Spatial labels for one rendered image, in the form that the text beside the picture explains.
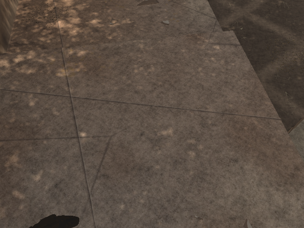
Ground left robot hand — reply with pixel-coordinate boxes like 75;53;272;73
29;214;80;228

